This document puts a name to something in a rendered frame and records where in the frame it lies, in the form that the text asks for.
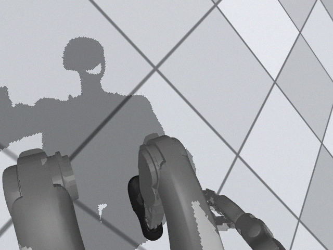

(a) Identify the right robot arm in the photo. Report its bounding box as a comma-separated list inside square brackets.
[235, 213, 286, 250]

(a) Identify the right robot foot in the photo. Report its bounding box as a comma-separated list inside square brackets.
[127, 176, 163, 241]

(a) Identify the right robot hand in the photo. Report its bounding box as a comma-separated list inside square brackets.
[203, 189, 245, 231]

